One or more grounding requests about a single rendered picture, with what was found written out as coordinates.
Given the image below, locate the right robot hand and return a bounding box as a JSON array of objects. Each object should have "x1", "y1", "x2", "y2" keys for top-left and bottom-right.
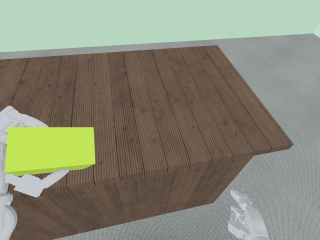
[{"x1": 228, "y1": 189, "x2": 269, "y2": 240}]

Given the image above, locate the left robot hand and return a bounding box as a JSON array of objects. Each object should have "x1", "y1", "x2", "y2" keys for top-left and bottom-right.
[{"x1": 0, "y1": 106, "x2": 69, "y2": 197}]

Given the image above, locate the table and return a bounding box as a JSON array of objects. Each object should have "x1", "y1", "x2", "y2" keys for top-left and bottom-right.
[{"x1": 0, "y1": 45, "x2": 294, "y2": 240}]

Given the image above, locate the sponge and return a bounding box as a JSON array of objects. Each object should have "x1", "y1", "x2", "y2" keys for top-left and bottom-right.
[{"x1": 5, "y1": 127, "x2": 96, "y2": 176}]

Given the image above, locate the robot left forearm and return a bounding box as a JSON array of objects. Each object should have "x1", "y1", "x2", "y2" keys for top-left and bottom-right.
[{"x1": 0, "y1": 193, "x2": 18, "y2": 240}]

